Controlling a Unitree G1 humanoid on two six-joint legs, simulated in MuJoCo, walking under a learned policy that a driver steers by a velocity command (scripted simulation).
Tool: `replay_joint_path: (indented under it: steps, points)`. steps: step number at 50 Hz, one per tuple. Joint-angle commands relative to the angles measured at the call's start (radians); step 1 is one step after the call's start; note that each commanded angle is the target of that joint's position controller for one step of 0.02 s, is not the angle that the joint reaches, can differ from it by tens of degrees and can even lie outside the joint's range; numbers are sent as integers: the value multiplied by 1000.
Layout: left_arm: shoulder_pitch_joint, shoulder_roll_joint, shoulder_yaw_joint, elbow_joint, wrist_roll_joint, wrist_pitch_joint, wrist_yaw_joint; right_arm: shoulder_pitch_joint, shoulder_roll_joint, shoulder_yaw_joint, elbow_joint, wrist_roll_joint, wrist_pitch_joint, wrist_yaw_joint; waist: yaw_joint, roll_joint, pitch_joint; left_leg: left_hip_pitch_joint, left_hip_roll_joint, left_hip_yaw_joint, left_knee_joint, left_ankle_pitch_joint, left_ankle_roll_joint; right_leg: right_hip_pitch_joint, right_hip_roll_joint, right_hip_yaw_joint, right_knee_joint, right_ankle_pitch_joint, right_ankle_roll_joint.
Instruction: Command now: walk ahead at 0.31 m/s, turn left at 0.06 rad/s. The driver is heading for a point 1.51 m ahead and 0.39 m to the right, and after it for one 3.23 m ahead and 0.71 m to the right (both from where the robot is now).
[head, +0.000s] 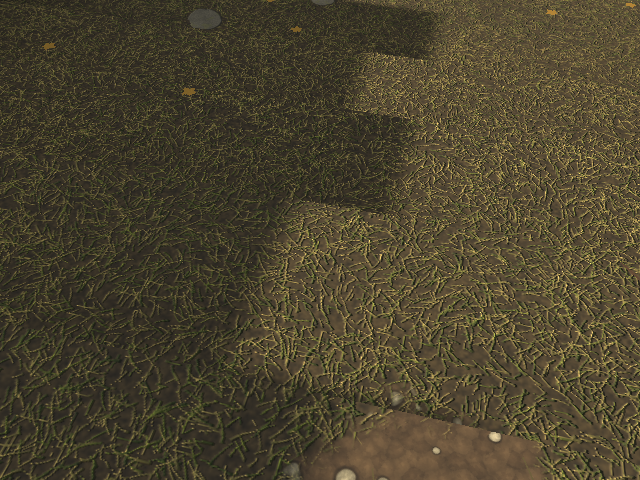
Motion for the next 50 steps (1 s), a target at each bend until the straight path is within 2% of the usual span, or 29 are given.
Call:
replay_joint_path:
  steps: [1, 4, 5, 6, 7, 8, 9, 10, 11, 12, 13, 14, 17, 20, 25, 29, 35, 39, 40, 41, 42, 43, 44, 45, 46, 47, 48, 49, 50]
  points:
    - [-138, 200, 56, -114, -2, -35, 12, 39, -69, -25, -34, 2, -19, 12, -60, -114, 82, 247, -36, 2, -199, 51, 35, -146, -271, 257, -270, -452, -164]
    - [-136, 163, 51, -103, -8, -21, 15, 20, -108, -49, -52, 24, -55, -16, -69, -120, 85, 375, -62, 13, -406, -3, 101, -49, -298, 292, -198, -509, -164]
    - [-138, 144, 47, -104, -10, -14, 14, 25, -130, -64, -52, 33, -81, -23, -80, -110, 69, 490, -85, 33, -450, -14, 121, -83, -257, 274, -141, -513, -156]
    - [-134, 104, 36, -99, 7, -8, 15, 105, -142, -78, -31, 32, -109, -32, -125, -60, 41, 681, -72, 0, -479, -22, 136, -201, -188, 225, 2, -495, -131]
    - [-129, 17, 15, -103, 28, -3, 6, 344, -183, -95, 43, 3, -128, -50, -224, 141, -31, 946, 143, -309, -629, -209, 241, -431, -44, 115, 415, -374, -58]
    - [-18, -42, 11, -122, 19, -20, 7, 459, -241, -97, 53, -7, -143, -36, -184, 249, -32, 1107, 343, -713, -747, 51, 429, -726, 144, 207, 571, -364, -53]
    - [-116, 45, 40, -118, -20, -28, 4, 478, -222, -104, 108, -54, -132, -17, -224, 180, 168, 1009, 373, -851, -853, -274, 374, -969, 132, 375, 648, -216, -58]
    - [-162, 64, 43, -96, -28, -26, 16, 345, -179, -97, 107, -20, -119, -6, -178, 135, 203, 939, 332, -744, -885, -438, 292, -1024, 74, 399, 672, -30, -75]
    - [-147, 98, 59, -63, -28, -24, 30, 185, -147, -85, 77, 17, -116, 0, -108, 100, 154, 812, 280, -571, -877, -385, 267, -887, 45, 318, 692, 75, -59]
    - [-120, 96, 59, -38, -12, -19, 29, 104, -86, -64, 61, 22, -114, -8, -61, 106, 116, 694, 238, -426, -897, -275, 237, -749, 14, 285, 694, 147, -53]
    - [-109, 47, 46, -16, 9, -10, 12, 84, -42, -50, 67, 7, -111, -15, -40, 99, 132, 591, 210, -316, -911, -180, 205, -673, 4, 253, 748, 219, -51]
    - [-106, 22, 37, -2, 17, -5, -14, 37, -5, -36, 53, -5, -119, -23, -17, 82, 120, 509, 180, -219, -923, -87, 185, -587, 1, 232, 769, 286, -53]
    - [-164, 41, 34, 2, -1, 1, -72, 32, -33, -37, 87, -39, -136, -40, -41, 68, 119, 466, 151, -52, -923, 6, 180, -551, 12, 194, 744, 395, -44]
    - [-246, 64, 38, -20, -3, 1, -62, 155, -38, -26, 168, -54, -144, -39, -81, 58, 136, 602, 188, -27, -920, 100, 191, -636, 20, 222, 670, 465, -31]
    - [-351, 44, 37, -46, -17, 11, -44, 280, -23, -17, 255, -65, -140, -29, -106, 69, 146, 871, 212, 38, -884, 491, 167, -755, 34, 221, 566, 465, -35]
    - [-442, 31, 35, -66, -26, 16, -57, 315, -31, -21, 288, -62, -144, -33, -105, 75, 141, 955, 199, 118, -870, 703, 114, -710, 14, 159, 510, 374, -24]
    - [-528, 21, 23, -77, -22, 28, -66, 364, -58, -42, 325, -31, -131, -53, -96, 101, 174, 1031, 210, 198, -834, 881, 100, -604, 3, 36, 354, 167, -27]
    - [-498, 78, 40, -73, -16, 30, -62, 346, -169, -80, 317, -21, -111, -65, -47, 164, 171, 963, 220, 254, -712, 1259, 63, -330, 82, -92, 302, -44, -53]
    - [-430, 98, 49, -46, -12, 24, -52, 319, -203, -93, 298, -19, -105, -67, -25, 186, 166, 919, 229, 257, -636, 1342, 54, -232, 106, -115, 296, -81, -54]
    - [-281, 124, 61, 10, -16, 12, -36, 236, -235, -104, 262, -21, -100, -64, 38, 192, 140, 793, 224, 267, -505, 1403, 36, -28, 122, -111, 248, -9, -74]
    - [-21, 173, 89, 106, -14, -3, -15, 132, -237, -103, 230, -41, -105, -44, 152, 156, 61, 487, 180, 254, -252, 1310, -3, 386, 123, -53, 233, 139, -130]
    - [253, 215, 105, 234, 40, -5, 10, 113, -129, -68, 221, -78, -112, 2, 221, -83, -121, 41, 31, 189, 269, 190, -51, 914, -14, 213, 279, 414, -309]
    - [511, 249, 93, 280, 50, -8, 11, 62, 3, -28, 98, -37, -131, 68, 223, -126, -389, -201, -119, -25, 420, -478, -19, 1245, -296, 671, 53, 435, -451]
    - [414, 224, 109, 288, 36, -38, 13, -233, -27, -42, 25, 26, -143, 58, 280, 12, 3, -358, -67, -135, 384, -416, 16, 935, -295, 675, -27, 308, -362]
    - [166, 141, 81, 243, -1, -54, 0, -289, -89, -60, 9, 14, -139, 22, 175, 22, 107, -220, -1, -153, 298, -337, 29, 610, -255, 560, -59, 199, -319]
    - [-8, 48, 46, 196, -26, -50, -14, -204, -117, -71, 23, -19, -124, -8, 51, -5, 94, -20, 21, -131, 218, -279, 73, 340, -193, 486, -114, 119, -314]
    - [-145, 26, 25, 142, -31, -50, -26, -118, -63, -57, 28, -24, -106, -29, -67, -64, 117, 169, 24, -111, 167, -272, 104, 65, -160, 440, -158, 208, -323]
    - [-214, 33, 15, 96, -35, -47, -35, -86, -51, -54, 24, -18, -96, -44, -119, -65, 152, 286, 14, -86, 135, -255, 99, -128, -157, 409, -187, 353, -319]
    - [-252, 70, 22, 67, -30, -51, -40, -110, -59, -52, -8, -5, -96, -52, -137, -28, 121, 355, 7, -63, -7, -233, 83, -195, -116, 364, -204, 402, -283]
